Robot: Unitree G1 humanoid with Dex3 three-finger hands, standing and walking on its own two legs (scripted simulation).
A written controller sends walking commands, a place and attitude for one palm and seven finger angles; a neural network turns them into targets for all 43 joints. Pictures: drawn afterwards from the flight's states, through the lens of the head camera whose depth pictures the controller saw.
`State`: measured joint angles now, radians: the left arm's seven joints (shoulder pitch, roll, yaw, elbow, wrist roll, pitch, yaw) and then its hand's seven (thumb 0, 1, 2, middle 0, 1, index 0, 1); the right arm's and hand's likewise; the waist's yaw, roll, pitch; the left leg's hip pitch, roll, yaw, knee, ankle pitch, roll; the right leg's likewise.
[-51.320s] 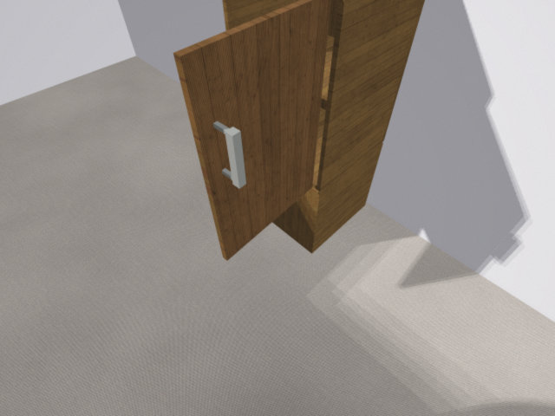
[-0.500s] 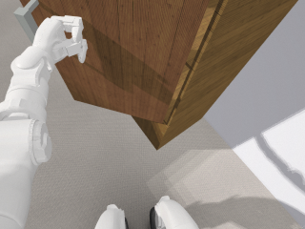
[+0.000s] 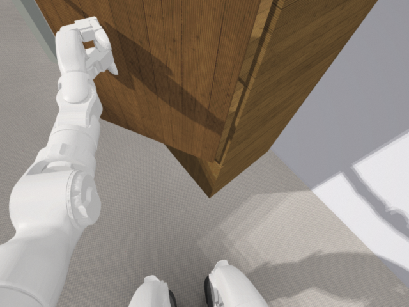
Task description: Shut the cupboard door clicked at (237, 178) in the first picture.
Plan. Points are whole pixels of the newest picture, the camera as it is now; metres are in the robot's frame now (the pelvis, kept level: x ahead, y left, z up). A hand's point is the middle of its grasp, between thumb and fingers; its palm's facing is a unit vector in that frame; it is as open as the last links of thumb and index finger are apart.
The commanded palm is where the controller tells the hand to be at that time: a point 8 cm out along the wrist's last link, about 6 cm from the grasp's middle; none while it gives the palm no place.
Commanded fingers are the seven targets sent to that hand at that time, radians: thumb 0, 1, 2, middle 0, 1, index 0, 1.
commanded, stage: pull the fist back off the door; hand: left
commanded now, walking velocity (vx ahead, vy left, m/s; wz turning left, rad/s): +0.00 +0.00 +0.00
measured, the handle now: (47, 22) +0.64 +0.20 +0.11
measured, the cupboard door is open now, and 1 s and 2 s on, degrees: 29 29 29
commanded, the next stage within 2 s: draw the hand back to the body in 0.60 s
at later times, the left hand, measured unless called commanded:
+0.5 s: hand (113, 99) +0.46 +0.09 +0.10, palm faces +0.06 -1.00 +0.01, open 3.1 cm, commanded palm +0.44 +0.13 +0.12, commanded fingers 0.00 0.90 0.90 -1.30 -1.50 -1.30 -1.50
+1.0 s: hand (78, 120) +0.41 +0.13 +0.13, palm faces +0.07 -1.00 -0.02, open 3.1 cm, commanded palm +0.37 +0.18 +0.15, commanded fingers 0.00 0.90 0.90 -1.30 -1.50 -1.30 -1.50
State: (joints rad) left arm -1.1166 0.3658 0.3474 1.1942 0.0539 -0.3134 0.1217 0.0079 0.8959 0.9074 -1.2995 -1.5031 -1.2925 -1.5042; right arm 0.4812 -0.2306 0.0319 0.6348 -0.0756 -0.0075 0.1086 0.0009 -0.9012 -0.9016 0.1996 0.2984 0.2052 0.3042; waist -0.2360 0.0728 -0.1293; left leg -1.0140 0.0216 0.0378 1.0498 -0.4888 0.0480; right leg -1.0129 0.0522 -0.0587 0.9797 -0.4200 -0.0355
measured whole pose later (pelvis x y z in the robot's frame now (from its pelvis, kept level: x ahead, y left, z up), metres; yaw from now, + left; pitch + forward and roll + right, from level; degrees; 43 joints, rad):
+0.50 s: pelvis +0.00 -0.01 +0.03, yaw +2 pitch +16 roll -1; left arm -0.73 0.16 0.19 1.00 -0.08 -0.45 0.06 0.02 0.90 0.90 -1.30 -1.50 -1.30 -1.50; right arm 0.37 -0.28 -0.03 0.62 -0.01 0.02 0.06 0.00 -0.90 -0.90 0.20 0.30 0.20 0.30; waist -0.12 0.03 -0.10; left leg -0.73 0.01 0.03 0.89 -0.44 0.03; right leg -0.74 0.05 -0.06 0.85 -0.39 -0.05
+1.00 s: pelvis +0.00 -0.02 +0.04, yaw +0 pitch +10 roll +0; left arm -0.46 0.21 0.22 0.73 -0.15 -0.33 -0.04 0.02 0.90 0.90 -1.30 -1.50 -1.30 -1.50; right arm 0.40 -0.26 0.00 0.61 0.04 0.04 0.02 0.01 -0.90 -0.90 0.20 0.30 0.20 0.30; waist -0.08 0.05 -0.11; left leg -0.56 0.01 0.06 0.78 -0.40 0.03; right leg -0.59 0.05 -0.02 0.76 -0.35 -0.05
